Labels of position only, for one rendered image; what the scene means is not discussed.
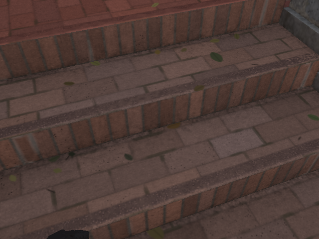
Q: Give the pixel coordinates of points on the left robot hand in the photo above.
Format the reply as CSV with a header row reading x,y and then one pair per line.
x,y
71,234

